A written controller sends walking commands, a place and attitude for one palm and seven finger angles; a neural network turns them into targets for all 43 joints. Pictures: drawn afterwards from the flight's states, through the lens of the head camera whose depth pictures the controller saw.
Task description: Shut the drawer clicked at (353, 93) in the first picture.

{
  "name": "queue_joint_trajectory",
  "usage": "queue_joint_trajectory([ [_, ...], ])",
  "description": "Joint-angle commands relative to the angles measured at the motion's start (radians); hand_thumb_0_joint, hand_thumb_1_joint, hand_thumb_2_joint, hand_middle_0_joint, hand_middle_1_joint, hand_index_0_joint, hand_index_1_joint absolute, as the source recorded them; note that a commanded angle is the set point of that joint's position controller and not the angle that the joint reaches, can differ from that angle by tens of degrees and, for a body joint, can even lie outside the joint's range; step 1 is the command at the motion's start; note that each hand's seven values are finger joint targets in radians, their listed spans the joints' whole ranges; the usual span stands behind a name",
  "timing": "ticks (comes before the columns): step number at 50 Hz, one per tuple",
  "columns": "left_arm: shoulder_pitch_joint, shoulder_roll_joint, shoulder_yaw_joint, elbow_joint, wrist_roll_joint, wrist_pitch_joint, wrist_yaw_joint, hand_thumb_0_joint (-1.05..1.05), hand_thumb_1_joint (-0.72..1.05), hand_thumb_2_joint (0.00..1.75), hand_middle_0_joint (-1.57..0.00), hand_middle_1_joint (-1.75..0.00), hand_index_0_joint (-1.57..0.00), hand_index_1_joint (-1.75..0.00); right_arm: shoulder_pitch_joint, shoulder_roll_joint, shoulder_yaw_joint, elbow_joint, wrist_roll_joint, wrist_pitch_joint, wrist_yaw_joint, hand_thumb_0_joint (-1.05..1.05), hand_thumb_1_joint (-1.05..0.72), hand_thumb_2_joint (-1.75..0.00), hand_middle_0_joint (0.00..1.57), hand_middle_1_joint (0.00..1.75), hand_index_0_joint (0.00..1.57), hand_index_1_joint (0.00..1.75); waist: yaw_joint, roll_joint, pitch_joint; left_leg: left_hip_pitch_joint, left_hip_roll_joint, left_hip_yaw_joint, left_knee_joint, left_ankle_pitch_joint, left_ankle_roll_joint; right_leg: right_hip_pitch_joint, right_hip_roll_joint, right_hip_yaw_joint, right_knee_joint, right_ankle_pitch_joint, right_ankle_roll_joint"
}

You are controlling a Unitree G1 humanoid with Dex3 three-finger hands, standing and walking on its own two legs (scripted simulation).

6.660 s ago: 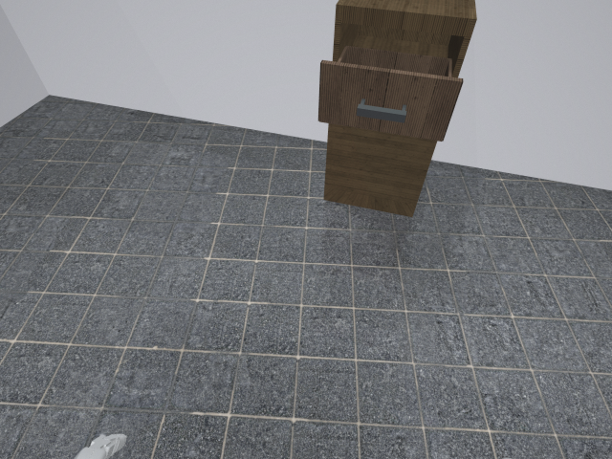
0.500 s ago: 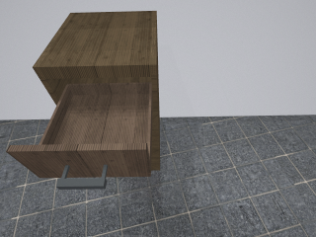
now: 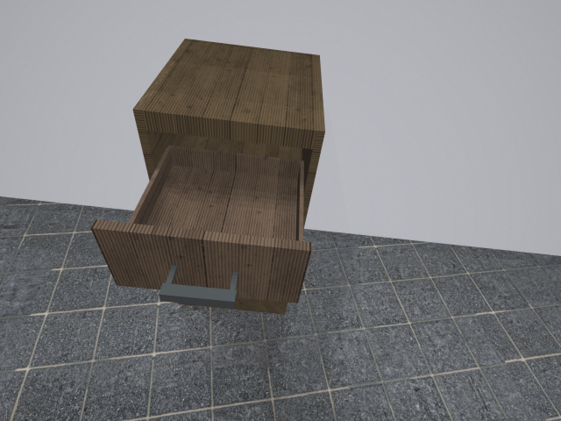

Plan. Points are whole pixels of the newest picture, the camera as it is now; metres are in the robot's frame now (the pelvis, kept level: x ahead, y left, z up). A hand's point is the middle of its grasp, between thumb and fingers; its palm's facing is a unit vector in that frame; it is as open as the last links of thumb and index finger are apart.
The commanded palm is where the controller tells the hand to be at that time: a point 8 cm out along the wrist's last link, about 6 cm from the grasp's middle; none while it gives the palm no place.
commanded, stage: come to a stop and stand still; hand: left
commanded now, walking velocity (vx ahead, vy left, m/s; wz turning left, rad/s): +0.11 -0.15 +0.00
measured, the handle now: (201, 284) +0.36 +0.17 -0.07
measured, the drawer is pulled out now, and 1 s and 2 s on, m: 0.30 0.30 0.30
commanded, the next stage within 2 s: look again from close up in 0.14 s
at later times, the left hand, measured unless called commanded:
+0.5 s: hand out of the picture +0.03 +0.14 -0.19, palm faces +0.00 -0.97 -0.23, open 7.3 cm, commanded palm none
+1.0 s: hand out of the picture +0.01 +0.18 -0.18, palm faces +0.01 -0.98 -0.21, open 7.4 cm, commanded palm none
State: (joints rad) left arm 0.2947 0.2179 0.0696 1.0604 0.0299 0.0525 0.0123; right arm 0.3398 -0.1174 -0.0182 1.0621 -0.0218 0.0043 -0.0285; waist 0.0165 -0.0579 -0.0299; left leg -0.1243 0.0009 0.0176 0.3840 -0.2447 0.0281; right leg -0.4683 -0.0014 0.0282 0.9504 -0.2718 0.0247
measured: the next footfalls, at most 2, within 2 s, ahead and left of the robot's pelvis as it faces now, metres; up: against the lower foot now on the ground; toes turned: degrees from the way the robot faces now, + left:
right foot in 0.30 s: +0.01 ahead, -0.12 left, +0.00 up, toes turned -4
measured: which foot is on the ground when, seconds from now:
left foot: down 0.00-1.00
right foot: up 0.00-0.28, down 0.30-1.00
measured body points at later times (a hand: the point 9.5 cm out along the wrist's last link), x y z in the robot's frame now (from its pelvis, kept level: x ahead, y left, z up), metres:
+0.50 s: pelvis +0.01 -0.04 -0.02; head +0.03 -0.05 +0.43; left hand +0.03 +0.19 -0.17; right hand +0.01 -0.26 -0.18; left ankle -0.02 +0.10 -0.74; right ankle -0.03 -0.12 -0.75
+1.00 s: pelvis +0.00 +0.00 -0.01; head +0.01 +0.01 +0.44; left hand +0.01 +0.23 -0.17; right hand +0.05 -0.23 -0.16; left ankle -0.02 +0.10 -0.75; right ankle -0.03 -0.12 -0.75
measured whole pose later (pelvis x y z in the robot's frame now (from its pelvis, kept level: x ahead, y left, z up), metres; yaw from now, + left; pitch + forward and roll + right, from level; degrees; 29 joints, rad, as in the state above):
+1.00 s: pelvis +0.00 +0.00 -0.01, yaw -1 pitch -2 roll +0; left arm 0.29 0.17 -0.01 1.07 0.02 0.00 0.04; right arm 0.18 -0.17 -0.01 1.12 -0.01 0.00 -0.02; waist 0.01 -0.01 0.03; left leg -0.13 -0.02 0.05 0.46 -0.30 0.04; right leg -0.12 -0.02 -0.04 0.46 -0.30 0.01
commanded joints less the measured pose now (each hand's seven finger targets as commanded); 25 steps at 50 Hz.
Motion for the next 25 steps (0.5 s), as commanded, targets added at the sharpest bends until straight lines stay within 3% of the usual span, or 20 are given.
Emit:
queue_joint_trajectory([
  [1,0.017,0.033,0.0,-0.032,-0.003,-0.037,-0.006,0.0,0.9,0.9,-0.2,-0.3,-0.2,-0.3,0.041,-0.151,-0.032,-0.029,0.002,-0.039,-0.02,0.0,-0.9,-0.9,0.2,0.3,0.2,0.3,-0.024,0.194,0.145,-0.004,0.222,-0.202,-0.237,-0.077,0.103,-0.129,-0.017,0.0,0.05,-0.001,0.007],
  [4,-0.017,0.019,-0.011,-0.04,-0.005,-0.039,-0.003,0.0,0.9,0.9,-0.2,-0.3,-0.2,-0.3,0.099,-0.143,-0.032,0.004,-0.002,-0.041,-0.028,0.0,-0.9,-0.9,0.2,0.3,0.2,0.3,-0.05,0.183,0.119,0.085,0.262,-0.227,-0.195,0.117,0.14,-0.114,-0.037,-0.015,-0.065,-0.069,0.006],
  [6,-0.042,0.001,-0.021,-0.041,-0.009,-0.039,-0.002,0.0,0.9,0.9,-0.2,-0.3,-0.2,-0.3,0.117,-0.145,-0.035,0.021,-0.007,-0.038,-0.032,0.0,-0.9,-0.9,0.2,0.3,0.2,0.3,-0.066,0.19,0.09,0.103,0.281,-0.223,-0.15,0.271,0.154,-0.044,-0.043,-0.026,-0.174,-0.128,0.0],
  [8,-0.028,-0.022,-0.03,-0.028,-0.015,-0.041,0.002,0.0,0.9,0.9,-0.2,-0.3,-0.2,-0.3,0.108,-0.15,-0.034,0.035,-0.006,-0.033,-0.032,0.0,-0.9,-0.9,0.2,0.3,0.2,0.3,-0.062,0.197,0.069,0.076,0.273,-0.211,-0.116,0.355,0.155,0.058,-0.03,-0.043,-0.269,-0.162,-0.008],
  [10,0.018,-0.039,-0.033,0.0,-0.019,-0.046,0.007,0.0,0.9,0.9,-0.2,-0.3,-0.2,-0.3,0.093,-0.144,-0.033,0.05,-0.003,-0.028,-0.031,0.0,-0.9,-0.9,0.2,0.3,0.2,0.3,-0.04,0.209,0.052,0.031,0.245,-0.194,-0.079,0.375,0.138,0.163,-0.016,-0.056,-0.383,-0.1,-0.015],
  [11,0.056,-0.042,-0.033,0.019,-0.02,-0.05,0.01,0.0,0.9,0.9,-0.2,-0.3,-0.2,-0.3,0.084,-0.141,-0.032,0.054,0.002,-0.026,-0.03,0.0,-0.9,-0.9,0.2,0.3,0.2,0.3,-0.021,0.186,0.038,0.004,0.226,-0.176,-0.047,0.349,0.118,0.238,-0.015,-0.065,-0.474,-0.005,-0.015],
  [12,0.086,0.124,-0.056,-0.04,-0.015,-0.069,0.012,0.0,0.9,0.9,-0.2,-0.3,-0.2,-0.3,-0.046,-0.168,-0.045,-0.049,-0.02,-0.006,-0.011,0.0,-0.9,-0.9,0.2,0.3,0.2,0.3,-0.011,0.153,0.089,-0.186,0.079,-0.069,-0.061,-0.027,0.081,0.281,0.015,-0.098,-0.368,-0.07,-0.077],
  [13,0.154,0.062,-0.053,-0.02,-0.013,-0.059,0.013,0.0,0.9,0.9,-0.2,-0.3,-0.2,-0.3,-0.146,-0.148,-0.04,-0.068,-0.005,-0.026,0.002,0.0,-0.9,-0.9,0.2,0.3,0.2,0.3,0.066,0.1,0.147,-0.278,0.103,-0.075,0.0,-0.25,0.023,0.196,-0.043,0.02,-0.48,-0.104,-0.079],
  [14,0.123,0.05,-0.052,-0.021,-0.002,-0.066,0.017,0.0,0.9,0.9,-0.2,-0.3,-0.2,-0.3,-0.112,-0.111,-0.032,-0.078,-0.005,-0.026,0.004,0.0,-0.9,-0.9,0.2,0.3,0.2,0.3,0.017,0.034,0.137,-0.271,0.038,-0.049,0.084,-0.188,0.0,0.182,-0.101,0.109,-0.565,-0.143,-0.103],
  [15,0.123,0.068,-0.057,-0.031,-0.006,-0.074,0.023,0.0,0.9,0.9,-0.2,-0.3,-0.2,-0.3,-0.074,-0.067,-0.021,-0.062,0.005,-0.021,0.007,0.0,-0.9,-0.9,0.2,0.3,0.2,0.3,0.004,-0.027,0.116,-0.214,0.006,-0.018,0.175,-0.108,-0.013,0.154,-0.164,0.188,-0.642,-0.16,-0.118],
  [16,0.093,0.078,-0.057,-0.034,-0.008,-0.076,0.025,0.0,0.9,0.9,-0.2,-0.3,-0.2,-0.3,-0.031,-0.05,-0.022,-0.043,0.011,-0.017,0.012,0.0,-0.9,-0.9,0.2,0.3,0.2,0.3,-0.032,-0.027,0.068,-0.159,-0.001,0.004,0.212,-0.067,-0.022,0.14,-0.186,0.195,-0.661,-0.148,-0.123],
  [17,0.08,0.075,-0.06,-0.038,-0.014,-0.093,0.031,0.0,0.9,0.9,-0.2,-0.3,-0.2,-0.3,-0.003,-0.038,-0.009,-0.026,0.002,-0.013,0.015,0.0,-0.9,-0.9,0.2,0.3,0.2,0.3,-0.037,-0.142,-0.004,-0.167,0.004,0.011,0.252,-0.056,-0.026,0.235,-0.172,0.202,-0.651,-0.005,-0.125],
  [18,0.066,0.066,-0.055,-0.037,-0.02,-0.102,0.038,0.0,0.9,0.9,-0.2,-0.3,-0.2,-0.3,-0.002,-0.063,-0.012,-0.021,0.001,-0.015,0.014,0.0,-0.9,-0.9,0.2,0.3,0.2,0.3,-0.035,-0.201,-0.003,-0.211,0.013,-0.002,0.282,-0.07,-0.026,0.296,-0.18,0.185,-0.634,0.169,-0.127],
  [19,0.056,0.056,-0.052,-0.038,-0.021,-0.104,0.042,0.0,0.9,0.9,-0.2,-0.3,-0.2,-0.3,-0.017,-0.079,-0.019,-0.022,0.004,-0.015,0.012,0.0,-0.9,-0.9,0.2,0.3,0.2,0.3,-0.034,-0.19,0.008,-0.228,0.027,-0.015,0.3,-0.095,-0.026,0.316,-0.194,0.17,-0.619,0.275,-0.131],
  [21,0.031,0.053,-0.049,-0.049,-0.019,-0.101,0.045,0.0,0.9,0.9,-0.2,-0.3,-0.2,-0.3,-0.033,-0.083,-0.021,-0.016,0.01,-0.014,0.007,0.0,-0.9,-0.9,0.2,0.3,0.2,0.3,-0.041,-0.097,0.026,-0.206,0.04,-0.013,0.278,-0.098,-0.028,0.313,-0.201,0.145,-0.59,0.373,-0.141],
  [23,0.024,0.06,-0.051,-0.055,-0.016,-0.099,0.046,0.0,0.9,0.9,-0.2,-0.3,-0.2,-0.3,-0.039,-0.074,-0.013,-0.006,0.009,-0.017,0.008,0.0,-0.9,-0.9,0.2,0.3,0.2,0.3,-0.04,-0.039,0.039,-0.151,0.03,0.012,0.199,-0.03,-0.029,0.322,-0.179,0.095,-0.54,0.522,-0.12],
  [25,0.028,0.061,-0.049,-0.052,-0.02,-0.095,0.048,0.0,0.9,0.9,-0.2,-0.3,-0.2,-0.3,-0.034,-0.08,-0.013,0.007,0.012,-0.019,0.003,0.0,-0.9,-0.9,0.2,0.3,0.2,0.3,-0.041,0.01,0.053,-0.103,0.045,-0.009,0.148,0.094,-0.019,0.306,-0.151,0.061,-0.51,0.549,-0.084],
])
